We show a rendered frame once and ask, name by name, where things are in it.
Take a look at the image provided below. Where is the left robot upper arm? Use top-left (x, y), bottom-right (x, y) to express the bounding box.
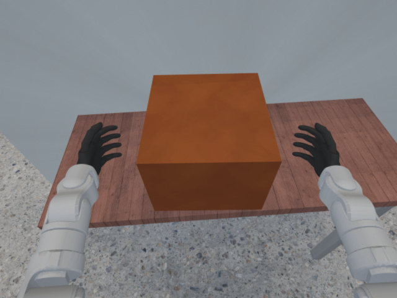
top-left (23, 284), bottom-right (85, 298)

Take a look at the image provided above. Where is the right robot hand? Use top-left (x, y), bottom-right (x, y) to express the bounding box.
top-left (292, 123), bottom-right (340, 177)

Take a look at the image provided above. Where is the table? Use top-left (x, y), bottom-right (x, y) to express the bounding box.
top-left (37, 98), bottom-right (397, 260)

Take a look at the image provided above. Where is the right robot upper arm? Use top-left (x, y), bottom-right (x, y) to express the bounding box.
top-left (354, 282), bottom-right (397, 298)

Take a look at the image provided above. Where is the left robot hand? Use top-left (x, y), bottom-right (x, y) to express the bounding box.
top-left (77, 122), bottom-right (122, 175)

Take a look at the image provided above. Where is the left robot forearm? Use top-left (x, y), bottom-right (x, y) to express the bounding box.
top-left (17, 164), bottom-right (99, 298)

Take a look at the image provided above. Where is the right robot forearm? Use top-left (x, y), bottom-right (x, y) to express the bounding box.
top-left (318, 165), bottom-right (397, 283)

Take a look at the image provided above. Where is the carton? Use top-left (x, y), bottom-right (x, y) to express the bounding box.
top-left (136, 73), bottom-right (282, 211)

